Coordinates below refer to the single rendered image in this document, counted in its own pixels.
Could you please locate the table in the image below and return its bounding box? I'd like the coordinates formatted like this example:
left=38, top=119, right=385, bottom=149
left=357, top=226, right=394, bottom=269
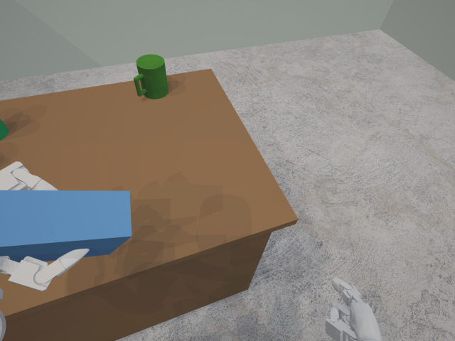
left=0, top=69, right=298, bottom=341

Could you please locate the robot left hand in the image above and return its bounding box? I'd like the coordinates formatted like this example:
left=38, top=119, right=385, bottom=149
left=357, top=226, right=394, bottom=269
left=0, top=161, right=89, bottom=292

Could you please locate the sponge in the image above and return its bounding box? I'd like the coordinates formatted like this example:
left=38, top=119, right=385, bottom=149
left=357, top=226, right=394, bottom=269
left=0, top=190, right=132, bottom=263

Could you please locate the robot right hand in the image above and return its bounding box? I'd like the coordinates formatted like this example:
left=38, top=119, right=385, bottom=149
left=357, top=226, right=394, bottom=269
left=326, top=278, right=382, bottom=341

